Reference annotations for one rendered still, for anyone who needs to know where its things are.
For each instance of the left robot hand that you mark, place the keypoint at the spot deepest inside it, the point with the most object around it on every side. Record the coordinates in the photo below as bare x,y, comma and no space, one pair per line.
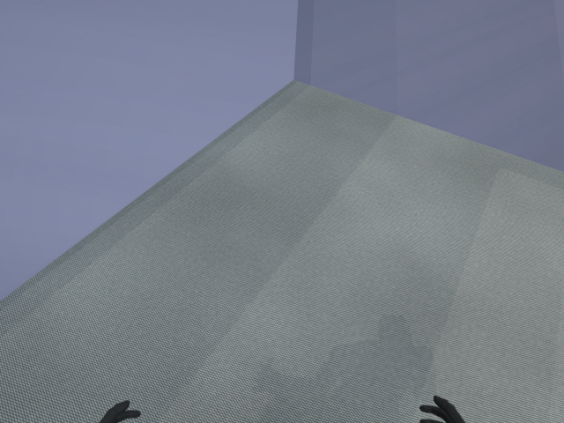
118,413

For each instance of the right robot hand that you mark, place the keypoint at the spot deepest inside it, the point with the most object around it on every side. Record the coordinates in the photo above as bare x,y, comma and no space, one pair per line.
447,411

